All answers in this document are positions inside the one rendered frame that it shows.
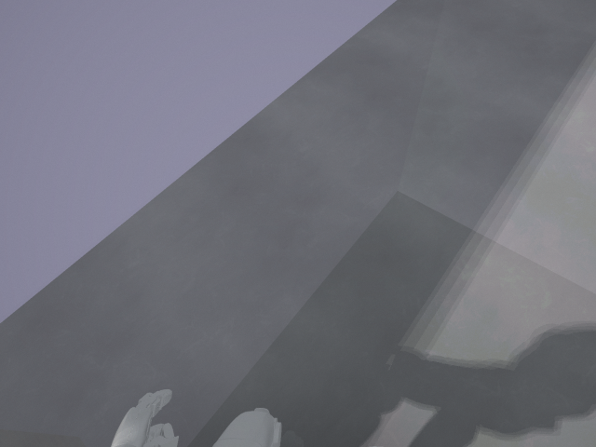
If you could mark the left robot thigh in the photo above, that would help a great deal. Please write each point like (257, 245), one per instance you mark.
(251, 429)

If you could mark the left robot hand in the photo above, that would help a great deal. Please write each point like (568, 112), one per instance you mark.
(135, 428)

